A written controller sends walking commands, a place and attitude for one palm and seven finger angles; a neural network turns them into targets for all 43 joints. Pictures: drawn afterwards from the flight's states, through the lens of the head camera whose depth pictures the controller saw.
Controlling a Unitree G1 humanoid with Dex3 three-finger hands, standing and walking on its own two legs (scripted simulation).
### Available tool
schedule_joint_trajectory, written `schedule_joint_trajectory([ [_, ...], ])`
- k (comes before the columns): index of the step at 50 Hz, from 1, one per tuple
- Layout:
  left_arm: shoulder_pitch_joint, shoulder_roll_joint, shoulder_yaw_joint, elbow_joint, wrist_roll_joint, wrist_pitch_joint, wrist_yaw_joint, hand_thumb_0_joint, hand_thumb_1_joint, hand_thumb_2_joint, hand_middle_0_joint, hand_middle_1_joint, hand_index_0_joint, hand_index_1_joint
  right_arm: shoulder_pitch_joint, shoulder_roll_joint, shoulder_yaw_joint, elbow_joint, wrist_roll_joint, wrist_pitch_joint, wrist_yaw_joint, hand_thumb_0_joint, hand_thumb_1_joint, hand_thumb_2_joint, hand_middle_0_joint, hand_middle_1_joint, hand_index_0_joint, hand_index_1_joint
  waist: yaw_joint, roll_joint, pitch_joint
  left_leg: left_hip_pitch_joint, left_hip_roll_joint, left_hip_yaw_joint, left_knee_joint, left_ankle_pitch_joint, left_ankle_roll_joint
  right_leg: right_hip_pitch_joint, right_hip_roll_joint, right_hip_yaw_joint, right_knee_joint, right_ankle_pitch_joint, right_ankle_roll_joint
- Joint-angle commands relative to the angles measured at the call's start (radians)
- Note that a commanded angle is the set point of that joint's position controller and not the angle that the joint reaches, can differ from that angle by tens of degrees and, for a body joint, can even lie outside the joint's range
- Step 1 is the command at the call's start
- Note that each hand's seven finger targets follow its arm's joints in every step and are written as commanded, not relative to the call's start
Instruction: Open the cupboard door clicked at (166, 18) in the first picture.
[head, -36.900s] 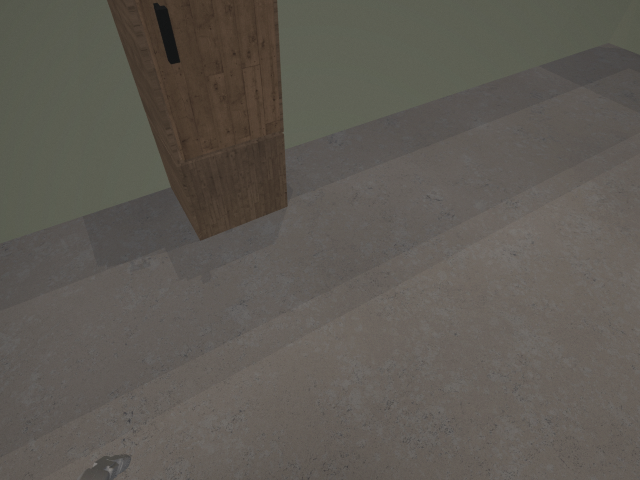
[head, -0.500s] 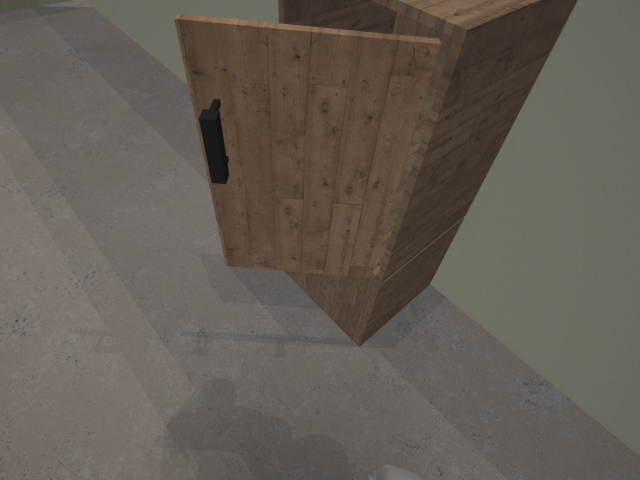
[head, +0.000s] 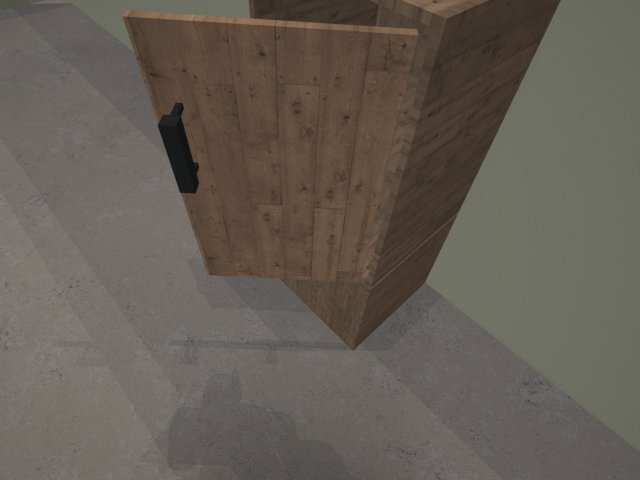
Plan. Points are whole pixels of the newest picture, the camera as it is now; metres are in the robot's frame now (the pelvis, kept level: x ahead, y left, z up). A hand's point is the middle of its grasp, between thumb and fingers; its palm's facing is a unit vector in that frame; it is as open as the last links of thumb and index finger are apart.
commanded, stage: come to a stop and stand still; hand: left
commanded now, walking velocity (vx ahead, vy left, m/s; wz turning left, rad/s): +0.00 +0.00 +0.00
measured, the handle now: (183, 148) +0.56 +0.25 +0.07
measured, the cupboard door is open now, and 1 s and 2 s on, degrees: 45 45 45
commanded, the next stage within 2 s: look again from close up in 1.54 s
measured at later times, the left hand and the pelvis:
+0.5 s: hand out of the picture +0.00 +0.16 -0.15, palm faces -0.01 -0.96 -0.26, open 7.4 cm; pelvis -0.02 -0.03 +0.01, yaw -1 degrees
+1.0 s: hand out of the picture +0.04 +0.14 -0.16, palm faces +0.01 -0.97 -0.25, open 7.3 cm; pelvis +0.01 -0.05 +0.01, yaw +0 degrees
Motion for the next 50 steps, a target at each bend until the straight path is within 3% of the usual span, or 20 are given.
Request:
schedule_joint_trajectory([
  [1, 0.051, 0.070, 0.027, -0.052, 0.008, 0.003, -0.001, 0.000, 0.900, 0.900, -0.200, -0.300, -0.200, -0.300, 0.027, -0.140, -0.022, -0.044, -0.013, -0.015, -0.014, 0.000, -0.900, -0.900, 0.200, 0.300, 0.200, 0.300, 0.022, 0.206, -0.007, -0.107, 0.254, -0.196, -0.234, 0.450, 0.101, 0.057, 0.014, 0.044, 0.146, -0.162, -0.005],
  [2, 0.182, 0.105, 0.001, -0.007, -0.009, -0.010, 0.030, 0.000, 0.900, 0.900, -0.200, -0.300, -0.200, -0.300, -0.079, -0.206, -0.031, -0.133, 0.014, -0.034, -0.002, 0.000, -0.900, -0.900, 0.200, 0.300, 0.200, 0.300, 0.052, 0.321, -0.047, -0.086, 0.271, -0.160, -0.047, 0.687, 0.072, 0.023, -0.050, 0.104, 0.104, -0.086, -0.040],
  [3, 0.161, 0.140, 0.011, -0.049, 0.002, -0.026, 0.022, 0.000, 0.900, 0.900, -0.200, -0.300, -0.200, -0.300, -0.077, -0.144, -0.024, -0.167, -0.002, -0.027, 0.007, 0.000, -0.900, -0.900, 0.200, 0.300, 0.200, 0.300, 0.062, 0.243, -0.062, -0.072, 0.178, -0.120, -0.035, 0.469, 0.037, 0.022, -0.029, 0.083, 0.005, 0.037, -0.051],
  [4, 0.137, 0.136, 0.013, -0.046, 0.006, -0.041, 0.016, 0.000, 0.900, 0.900, -0.200, -0.300, -0.200, -0.300, -0.045, -0.119, -0.017, -0.168, -0.002, -0.031, 0.005, 0.000, -0.900, -0.900, 0.200, 0.300, 0.200, 0.300, 0.038, 0.232, -0.052, -0.053, 0.126, -0.097, -0.018, 0.385, 0.010, 0.013, -0.068, 0.156, -0.033, 0.184, -0.070],
  [5, 0.114, 0.157, 0.004, -0.046, 0.007, -0.057, 0.010, 0.000, 0.900, 0.900, -0.200, -0.300, -0.200, -0.300, 0.006, -0.091, -0.005, -0.171, -0.002, -0.028, 0.006, 0.000, -0.900, -0.900, 0.200, 0.300, 0.200, 0.300, 0.008, 0.113, -0.075, -0.048, 0.102, -0.095, -0.009, 0.254, -0.002, 0.027, -0.101, 0.196, -0.075, 0.221, -0.082],
  [6, 0.094, 0.157, -0.002, -0.055, 0.008, -0.057, 0.005, 0.000, 0.900, 0.900, -0.200, -0.300, -0.200, -0.300, 0.054, -0.094, -0.005, -0.177, 0.002, -0.030, 0.010, 0.000, -0.900, -0.900, 0.200, 0.300, 0.200, 0.300, -0.018, 0.080, -0.075, -0.024, 0.083, -0.107, -0.054, 0.130, -0.005, -0.006, -0.112, 0.202, -0.112, 0.124, -0.088],
  [7, 0.086, 0.156, 0.000, -0.061, 0.010, -0.056, 0.002, 0.000, 0.900, 0.900, -0.200, -0.300, -0.200, -0.300, 0.071, -0.107, -0.008, -0.173, 0.001, -0.031, 0.014, 0.000, -0.900, -0.900, 0.200, 0.300, 0.200, 0.300, -0.029, 0.008, -0.098, 0.003, 0.090, -0.116, -0.071, 0.118, 0.004, -0.008, -0.077, 0.187, -0.113, 0.068, -0.074],
  [9, 0.080, 0.138, -0.007, -0.063, 0.008, -0.048, -0.001, 0.000, 0.900, 0.900, -0.200, -0.300, -0.200, -0.300, 0.063, -0.139, -0.007, -0.180, -0.002, -0.032, 0.014, 0.000, -0.900, -0.900, 0.200, 0.300, 0.200, 0.300, -0.021, -0.041, -0.064, -0.028, 0.107, -0.129, -0.118, 0.052, 0.018, -0.013, -0.045, 0.164, -0.139, -0.045, -0.049],
  [11, 0.087, 0.131, -0.013, -0.056, 0.008, -0.044, -0.007, 0.000, 0.900, 0.900, -0.200, -0.300, -0.200, -0.300, 0.039, -0.143, 0.000, -0.179, -0.005, -0.037, 0.017, 0.000, -0.900, -0.900, 0.200, 0.300, 0.200, 0.300, -0.011, 0.030, 0.002, -0.068, 0.109, -0.149, -0.179, 0.014, 0.027, -0.021, -0.020, 0.149, -0.144, -0.085, -0.039],
  [14, 0.121, 0.128, -0.017, -0.038, 0.007, -0.047, -0.010, 0.000, 0.900, 0.900, -0.200, -0.300, -0.200, -0.300, 0.034, -0.153, 0.006, -0.176, -0.006, -0.042, 0.016, 0.000, -0.900, -0.900, 0.200, 0.300, 0.200, 0.300, 0.000, 0.027, 0.029, -0.093, 0.109, -0.151, -0.221, -0.029, 0.029, 0.003, -0.017, 0.157, -0.168, -0.080, -0.038],
  [19, 0.134, 0.143, -0.017, -0.018, 0.003, -0.059, -0.014, 0.000, 0.900, 0.900, -0.200, -0.300, -0.200, -0.300, 0.066, -0.149, 0.018, -0.140, -0.005, -0.048, 0.017, 0.000, -0.900, -0.900, 0.200, 0.300, 0.200, 0.300, -0.005, 0.011, -0.024, -0.025, 0.087, -0.121, -0.212, 0.021, 0.020, 0.028, -0.043, 0.184, -0.224, -0.094, -0.042],
  [25, 0.135, 0.139, -0.017, 0.009, 0.001, -0.067, -0.014, 0.000, 0.900, 0.900, -0.200, -0.300, -0.200, -0.300, 0.093, -0.128, 0.030, -0.085, -0.006, -0.049, 0.016, 0.000, -0.900, -0.900, 0.200, 0.300, 0.200, 0.300, -0.004, 0.015, -0.016, -0.015, 0.086, -0.110, -0.220, 0.056, 0.009, 0.051, -0.053, 0.180, -0.253, -0.085, -0.048],
  [35, 0.140, 0.126, -0.014, 0.059, -0.004, -0.077, -0.012, 0.000, 0.900, 0.900, -0.200, -0.300, -0.200, -0.300, 0.142, -0.097, 0.041, 0.002, -0.005, -0.057, 0.008, 0.000, -0.900, -0.900, 0.200, 0.300, 0.200, 0.300, 0.005, 0.040, -0.042, -0.014, 0.093, -0.096, -0.214, 0.138, -0.008, 0.146, -0.063, 0.157, -0.233, 0.099, -0.059],
  [41, 0.135, 0.111, -0.014, 0.073, -0.004, -0.076, -0.009, 0.000, 0.900, 0.900, -0.200, -0.300, -0.200, -0.300, 0.155, -0.088, 0.039, 0.032, -0.004, -0.055, 0.003, 0.000, -0.900, -0.900, 0.200, 0.300, 0.200, 0.300, 0.005, 0.031, -0.017, -0.018, 0.097, -0.090, -0.212, 0.153, -0.013, 0.147, -0.060, 0.148, -0.235, 0.142, -0.057],
  [50, 0.142, 0.106, -0.011, 0.081, -0.003, -0.079, -0.006, 0.000, 0.900, 0.900, -0.200, -0.300, -0.200, -0.300, 0.147, -0.077, 0.035, 0.041, -0.003, -0.056, -0.004, 0.000, -0.900, -0.900, 0.200, 0.300, 0.200, 0.300, 0.005, 0.038, -0.038, 0.017, 0.106, -0.085, -0.207, 0.202, -0.017, 0.177, -0.056, 0.133, -0.216, 0.265, -0.056],
])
